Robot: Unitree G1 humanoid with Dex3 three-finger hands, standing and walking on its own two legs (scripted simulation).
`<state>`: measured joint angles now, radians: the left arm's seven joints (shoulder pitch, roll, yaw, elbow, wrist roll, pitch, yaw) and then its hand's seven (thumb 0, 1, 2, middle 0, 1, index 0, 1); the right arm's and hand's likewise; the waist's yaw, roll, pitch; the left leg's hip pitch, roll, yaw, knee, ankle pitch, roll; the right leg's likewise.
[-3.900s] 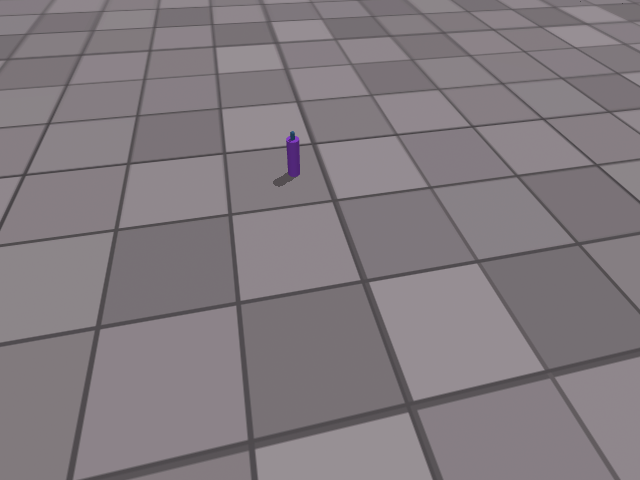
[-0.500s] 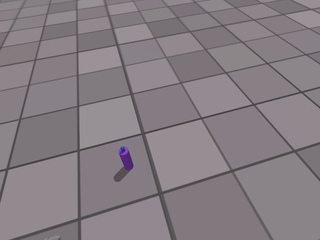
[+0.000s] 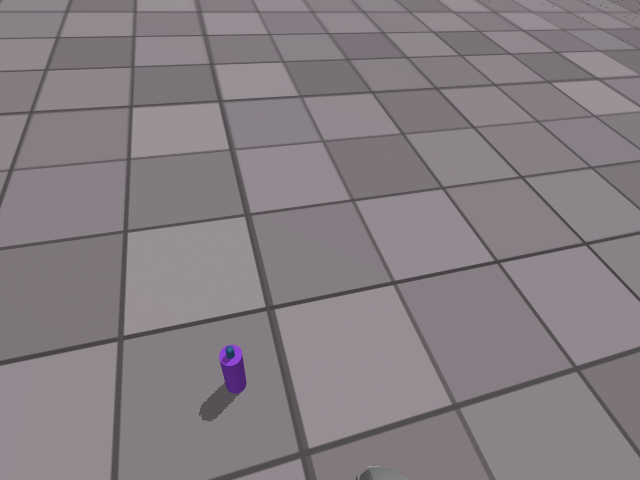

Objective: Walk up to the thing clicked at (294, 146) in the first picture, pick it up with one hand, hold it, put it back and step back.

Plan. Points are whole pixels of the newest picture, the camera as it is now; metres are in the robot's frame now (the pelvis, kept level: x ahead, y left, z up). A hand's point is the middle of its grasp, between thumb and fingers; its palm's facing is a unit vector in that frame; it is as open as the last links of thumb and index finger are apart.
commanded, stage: walk up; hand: left
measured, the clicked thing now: (233, 367) +0.55 +0.19 -0.64
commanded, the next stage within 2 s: stand in 1.76 s
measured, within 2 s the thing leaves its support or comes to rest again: neither
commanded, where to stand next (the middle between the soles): +0.21 -0.01 m, yaw -1 degrees
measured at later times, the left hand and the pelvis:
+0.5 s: hand (130, 446) +0.22 +0.25 -0.14, palm faces -0.04 -0.92 -0.40, open 7.4 cm; pelvis +0.13 -0.01 -0.01, yaw +0 degrees
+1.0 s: hand (129, 444) +0.22 +0.26 -0.15, palm faces +0.01 -0.94 -0.34, open 7.4 cm; pelvis +0.16 +0.00 +0.01, yaw +1 degrees
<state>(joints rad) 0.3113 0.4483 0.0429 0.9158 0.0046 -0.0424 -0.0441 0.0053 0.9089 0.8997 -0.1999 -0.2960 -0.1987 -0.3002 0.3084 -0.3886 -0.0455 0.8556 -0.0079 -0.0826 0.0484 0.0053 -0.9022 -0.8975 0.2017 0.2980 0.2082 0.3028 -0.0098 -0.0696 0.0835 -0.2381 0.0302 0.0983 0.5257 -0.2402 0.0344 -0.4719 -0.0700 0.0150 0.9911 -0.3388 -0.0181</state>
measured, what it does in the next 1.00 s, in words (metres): walks ahead: right foot, then left foot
